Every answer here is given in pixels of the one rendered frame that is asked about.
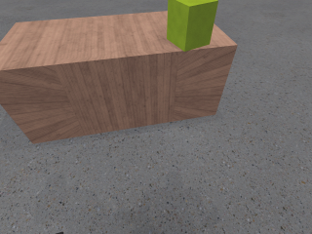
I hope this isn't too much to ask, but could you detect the pedestal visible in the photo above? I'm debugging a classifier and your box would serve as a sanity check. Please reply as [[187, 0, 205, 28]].
[[0, 11, 238, 144]]

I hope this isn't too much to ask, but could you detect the carton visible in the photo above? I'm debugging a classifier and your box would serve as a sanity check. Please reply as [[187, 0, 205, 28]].
[[167, 0, 218, 52]]

